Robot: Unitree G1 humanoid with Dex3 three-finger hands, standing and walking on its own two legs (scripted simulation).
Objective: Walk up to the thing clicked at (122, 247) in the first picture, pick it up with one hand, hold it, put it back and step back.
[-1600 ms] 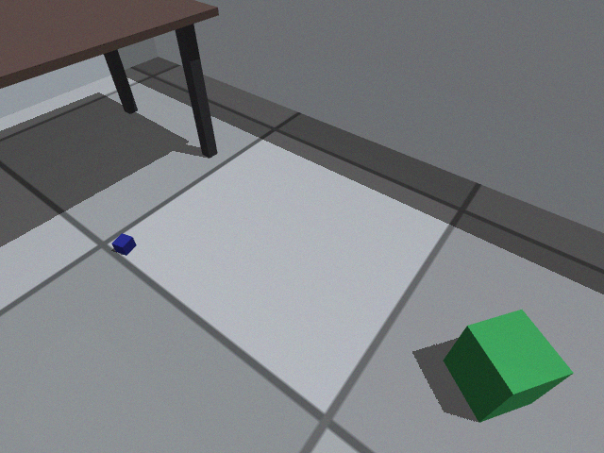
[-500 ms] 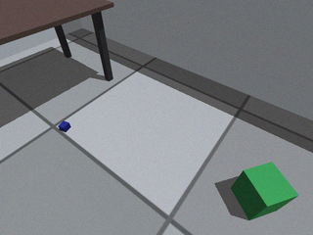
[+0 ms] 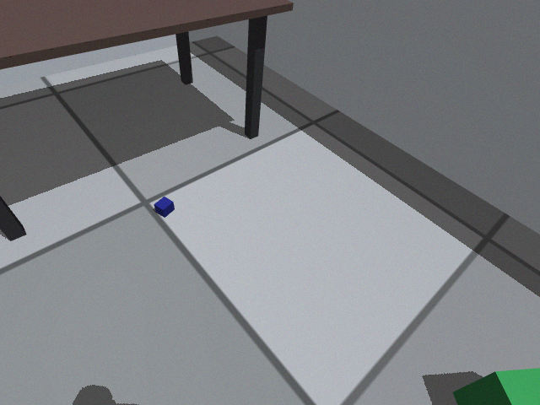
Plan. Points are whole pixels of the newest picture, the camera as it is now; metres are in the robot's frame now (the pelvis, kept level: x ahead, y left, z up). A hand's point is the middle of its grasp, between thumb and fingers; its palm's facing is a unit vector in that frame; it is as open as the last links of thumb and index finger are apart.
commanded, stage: walk up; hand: left
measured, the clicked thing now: (164, 206) +1.10 +0.44 -0.73
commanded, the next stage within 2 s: none
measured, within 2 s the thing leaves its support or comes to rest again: neither
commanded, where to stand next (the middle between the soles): +0.79 +0.08 m, yaw +11 degrees
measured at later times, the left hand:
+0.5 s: hand (113, 335) +0.27 +0.26 -0.11, palm faces +0.13 -0.92 -0.38, open 7.4 cm
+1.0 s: hand (105, 274) +0.40 +0.32 -0.14, palm faces +0.14 -0.94 -0.32, open 7.4 cm
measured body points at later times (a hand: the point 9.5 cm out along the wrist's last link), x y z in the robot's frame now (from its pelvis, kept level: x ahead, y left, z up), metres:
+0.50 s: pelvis +0.23 -0.01 +0.01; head +0.25 -0.03 +0.46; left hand +0.26 +0.31 -0.09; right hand +0.35 -0.32 -0.11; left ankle +0.21 +0.12 -0.67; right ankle +0.28 -0.12 -0.73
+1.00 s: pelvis +0.42 +0.05 +0.01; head +0.42 +0.08 +0.46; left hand +0.39 +0.37 -0.12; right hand +0.57 -0.24 -0.08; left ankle +0.42 +0.16 -0.73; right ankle +0.53 -0.10 -0.68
